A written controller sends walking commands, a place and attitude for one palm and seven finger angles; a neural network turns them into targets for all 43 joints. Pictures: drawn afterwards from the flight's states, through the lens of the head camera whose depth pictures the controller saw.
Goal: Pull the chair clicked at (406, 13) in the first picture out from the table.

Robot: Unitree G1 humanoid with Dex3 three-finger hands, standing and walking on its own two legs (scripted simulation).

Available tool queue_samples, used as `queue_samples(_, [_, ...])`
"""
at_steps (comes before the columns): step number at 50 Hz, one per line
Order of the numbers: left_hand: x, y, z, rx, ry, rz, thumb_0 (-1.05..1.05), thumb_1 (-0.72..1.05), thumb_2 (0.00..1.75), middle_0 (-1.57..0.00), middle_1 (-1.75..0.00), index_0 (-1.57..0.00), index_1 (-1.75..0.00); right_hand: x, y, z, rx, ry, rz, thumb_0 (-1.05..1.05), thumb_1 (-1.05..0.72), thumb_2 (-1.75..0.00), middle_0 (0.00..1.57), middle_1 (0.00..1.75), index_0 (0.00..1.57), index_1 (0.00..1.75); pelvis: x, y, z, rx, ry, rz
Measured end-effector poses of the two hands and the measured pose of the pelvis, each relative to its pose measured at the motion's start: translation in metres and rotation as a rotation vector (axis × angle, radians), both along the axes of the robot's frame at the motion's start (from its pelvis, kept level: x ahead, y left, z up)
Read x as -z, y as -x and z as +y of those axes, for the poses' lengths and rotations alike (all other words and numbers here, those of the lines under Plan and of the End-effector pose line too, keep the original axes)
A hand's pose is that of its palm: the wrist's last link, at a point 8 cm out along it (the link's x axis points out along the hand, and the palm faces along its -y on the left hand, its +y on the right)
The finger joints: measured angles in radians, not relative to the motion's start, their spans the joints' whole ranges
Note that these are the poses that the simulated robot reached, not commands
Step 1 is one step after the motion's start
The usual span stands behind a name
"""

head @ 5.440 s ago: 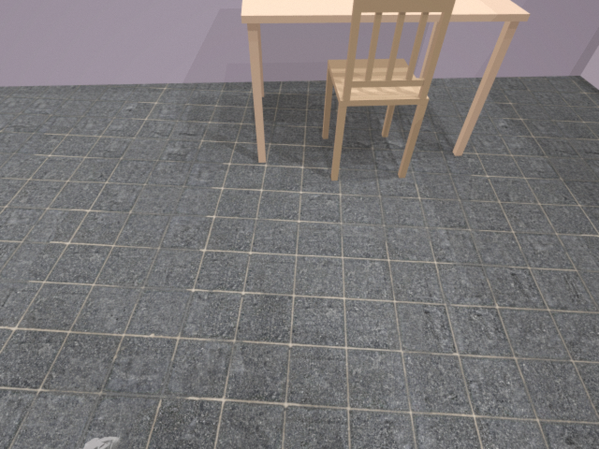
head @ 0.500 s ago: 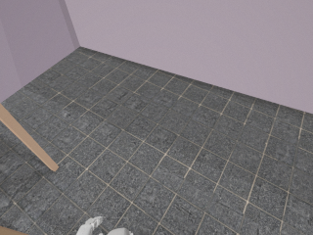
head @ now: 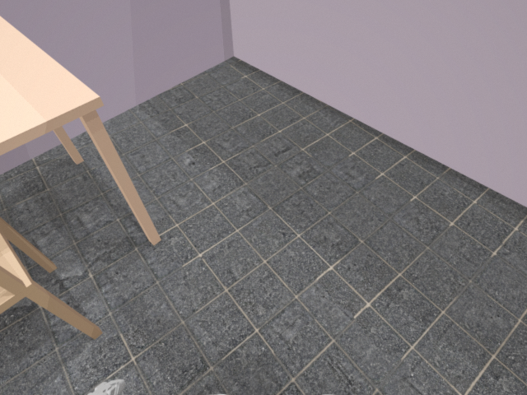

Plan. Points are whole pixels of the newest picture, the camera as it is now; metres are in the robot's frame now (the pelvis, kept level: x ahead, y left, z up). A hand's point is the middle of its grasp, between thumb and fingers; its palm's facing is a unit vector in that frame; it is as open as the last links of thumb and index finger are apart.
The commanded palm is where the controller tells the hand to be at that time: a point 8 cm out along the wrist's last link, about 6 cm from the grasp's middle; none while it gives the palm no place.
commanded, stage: turn to face it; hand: left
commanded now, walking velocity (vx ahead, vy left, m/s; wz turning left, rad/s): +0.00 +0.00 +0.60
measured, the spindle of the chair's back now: out of the picture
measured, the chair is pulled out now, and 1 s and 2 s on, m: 0.00 0.00 0.00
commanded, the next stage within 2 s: take the last steps up to it in 1.16 s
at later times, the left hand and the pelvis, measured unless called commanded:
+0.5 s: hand out of the picture -0.07 +0.21 -0.18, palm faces +0.38 -0.89 -0.24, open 7.4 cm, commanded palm none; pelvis -0.04 +0.00 -0.01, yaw +20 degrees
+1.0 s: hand out of the picture -0.06 +0.18 -0.13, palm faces +0.58 -0.76 -0.30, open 7.4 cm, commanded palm none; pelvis -0.03 -0.05 +0.00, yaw +38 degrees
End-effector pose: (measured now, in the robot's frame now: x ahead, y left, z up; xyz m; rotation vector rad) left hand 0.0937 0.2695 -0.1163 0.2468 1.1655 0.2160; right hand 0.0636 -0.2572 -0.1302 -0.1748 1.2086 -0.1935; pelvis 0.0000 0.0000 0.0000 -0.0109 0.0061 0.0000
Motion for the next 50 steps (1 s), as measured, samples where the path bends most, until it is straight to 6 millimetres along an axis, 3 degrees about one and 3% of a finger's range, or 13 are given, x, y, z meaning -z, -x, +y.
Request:
queue_samples(5, [-0.006,0.023,-0.025,-0.047,-0.020,-0.058,0.01,0.91,0.90,-0.19,-0.30,-0.20,-0.30,0.016,-0.016,-0.020,-0.061,-0.031,-0.004,0.00,-0.91,-0.89,0.20,0.30,0.20,0.30,0.007,0.009,-0.022,-0.079,-0.012,-0.014])
queue_samples(13, [-0.007,0.080,-0.051,-0.162,0.025,-0.016,0.01,0.91,0.90,-0.20,-0.30,-0.20,-0.30,0.002,-0.044,-0.024,-0.183,-0.030,-0.003,0.00,-0.91,-0.90,0.20,0.30,0.20,0.30,-0.004,0.017,-0.033,-0.200,-0.047,-0.032])
queue_samples(19, [0.010,0.129,-0.045,-0.269,0.068,0.032,0.01,0.90,0.90,-0.20,-0.30,-0.21,-0.30,-0.006,-0.070,0.002,-0.307,0.000,-0.002,0.00,-0.91,-0.90,0.20,0.30,0.20,0.30,-0.001,0.026,-0.024,-0.282,-0.043,-0.015])
queue_samples(24, [0.034,0.177,-0.020,-0.381,0.090,0.090,0.01,0.90,0.90,-0.20,-0.30,-0.21,-0.30,-0.008,-0.093,0.038,-0.419,0.035,-0.067,0.00,-0.91,-0.90,0.20,0.30,0.20,0.30,0.012,0.036,-0.006,-0.351,-0.024,-0.002])
queue_samples(27, [0.033,0.195,-0.008,-0.427,0.080,0.128,0.01,0.91,0.90,-0.20,-0.30,-0.20,-0.30,-0.015,-0.093,0.052,-0.455,0.041,-0.082,0.00,-0.91,-0.90,0.20,0.30,0.20,0.30,0.008,0.040,-0.003,-0.379,-0.011,-0.003])
queue_samples(32, [0.017,0.198,0.004,-0.472,0.054,0.078,0.01,0.91,0.90,-0.20,-0.30,-0.20,-0.30,-0.018,-0.086,0.062,-0.498,0.036,-0.045,0.00,-0.91,-0.89,0.20,0.30,0.20,0.30,-0.002,0.042,-0.002,-0.435,0.000,0.000])
queue_samples(38, [0.000,0.181,0.001,-0.498,0.010,-0.006,0.01,0.91,0.90,-0.19,-0.30,-0.20,-0.30,-0.007,-0.081,0.057,-0.531,0.006,0.002,0.00,-0.90,-0.89,0.21,0.30,0.21,0.30,-0.003,0.041,-0.013,-0.507,-0.007,0.003])
queue_samples(44, [-0.010,0.166,-0.024,-0.517,-0.045,-0.099,0.01,0.91,0.90,-0.20,-0.30,-0.20,-0.30,0.019,-0.089,0.037,-0.561,-0.030,0.041,0.00,-0.90,-0.89,0.21,0.30,0.21,0.30,0.007,0.035,-0.037,-0.585,-0.026,0.001])
queue_samples(50, [-0.019,0.188,-0.060,-0.587,-0.029,-0.076,0.01,0.91,0.90,-0.20,-0.30,-0.20,-0.30,0.016,-0.102,0.030,-0.618,-0.034,0.070,0.00,-0.91,-0.89,0.20,0.30,0.20,0.30,-0.003,0.033,-0.047,-0.661,-0.051,-0.012])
